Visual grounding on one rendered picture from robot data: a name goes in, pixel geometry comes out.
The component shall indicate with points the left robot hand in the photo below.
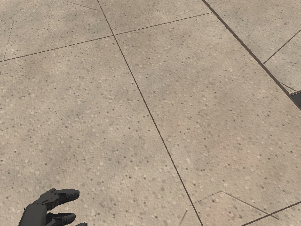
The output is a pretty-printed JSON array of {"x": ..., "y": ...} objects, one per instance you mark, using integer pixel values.
[{"x": 35, "y": 214}]

